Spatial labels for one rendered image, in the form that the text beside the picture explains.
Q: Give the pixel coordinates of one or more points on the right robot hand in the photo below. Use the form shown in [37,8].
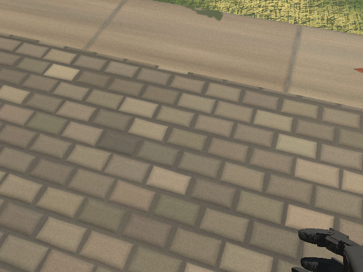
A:
[336,242]

